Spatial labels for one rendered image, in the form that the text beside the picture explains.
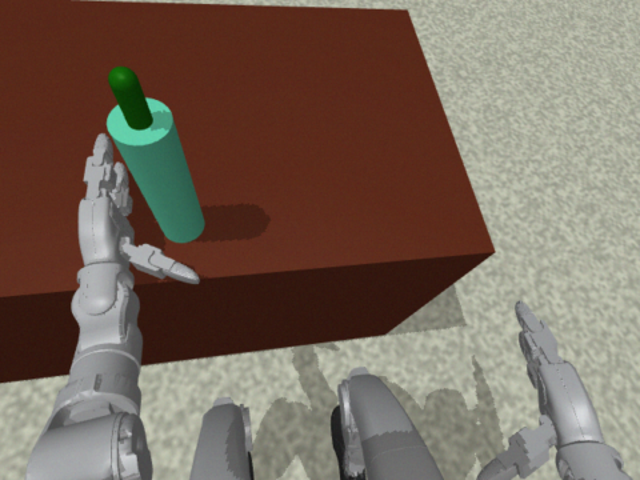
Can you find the right robot arm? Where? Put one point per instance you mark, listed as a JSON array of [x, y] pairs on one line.
[[589, 460]]

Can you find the right robot hand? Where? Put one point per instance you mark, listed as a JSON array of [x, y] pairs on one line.
[[567, 413]]

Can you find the left robot hand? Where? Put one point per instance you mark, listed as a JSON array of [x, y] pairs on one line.
[[105, 234]]

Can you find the right robot foot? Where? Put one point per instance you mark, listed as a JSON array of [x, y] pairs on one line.
[[339, 446]]

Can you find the left robot arm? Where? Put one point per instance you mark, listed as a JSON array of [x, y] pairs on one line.
[[95, 431]]

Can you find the bottle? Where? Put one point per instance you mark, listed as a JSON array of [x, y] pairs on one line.
[[145, 134]]

